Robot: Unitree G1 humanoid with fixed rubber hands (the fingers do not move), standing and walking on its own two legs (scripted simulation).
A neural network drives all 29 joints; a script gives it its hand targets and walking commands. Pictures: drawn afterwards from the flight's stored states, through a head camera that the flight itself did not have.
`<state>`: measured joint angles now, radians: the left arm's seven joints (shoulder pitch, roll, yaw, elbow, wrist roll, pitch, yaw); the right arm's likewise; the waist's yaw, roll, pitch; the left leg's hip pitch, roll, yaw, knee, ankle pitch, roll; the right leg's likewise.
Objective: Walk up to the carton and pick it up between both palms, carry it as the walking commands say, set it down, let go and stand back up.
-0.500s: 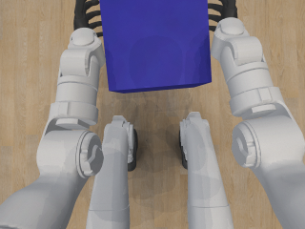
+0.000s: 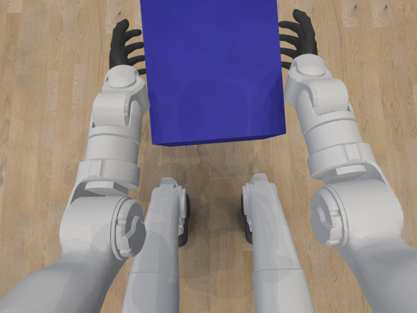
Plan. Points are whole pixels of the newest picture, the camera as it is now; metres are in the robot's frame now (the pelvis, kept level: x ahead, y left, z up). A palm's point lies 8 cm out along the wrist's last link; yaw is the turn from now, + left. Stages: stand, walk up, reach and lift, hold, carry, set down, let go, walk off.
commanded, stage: reach and lift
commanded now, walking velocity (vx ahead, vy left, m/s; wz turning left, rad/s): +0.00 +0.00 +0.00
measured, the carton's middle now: (211, 68) +0.53 +0.00 -0.10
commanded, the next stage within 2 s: none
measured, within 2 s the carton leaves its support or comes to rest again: neither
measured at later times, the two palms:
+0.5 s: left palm (102, 55) +0.48 +0.14 +0.06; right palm (323, 44) +0.48 -0.15 +0.05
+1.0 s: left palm (45, 1) +0.46 +0.13 +0.18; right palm out of the picture +0.46 -0.16 +0.18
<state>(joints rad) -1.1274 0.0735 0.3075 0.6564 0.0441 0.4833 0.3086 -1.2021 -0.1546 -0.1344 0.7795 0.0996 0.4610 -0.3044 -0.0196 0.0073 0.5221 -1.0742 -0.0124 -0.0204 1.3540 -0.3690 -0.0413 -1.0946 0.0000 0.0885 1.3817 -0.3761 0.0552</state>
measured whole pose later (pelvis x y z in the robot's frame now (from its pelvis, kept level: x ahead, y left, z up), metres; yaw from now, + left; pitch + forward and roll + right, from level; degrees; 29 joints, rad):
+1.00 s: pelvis +0.09 +0.00 +0.13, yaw -2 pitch +5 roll +1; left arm -0.71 -0.12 0.50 0.78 0.32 0.52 0.17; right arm -0.74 0.04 -0.35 0.82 -0.15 0.52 -0.17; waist 0.00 0.03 -0.10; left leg -0.57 0.01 -0.02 0.72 -0.24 -0.03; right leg -0.60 0.01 0.08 0.73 -0.24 0.04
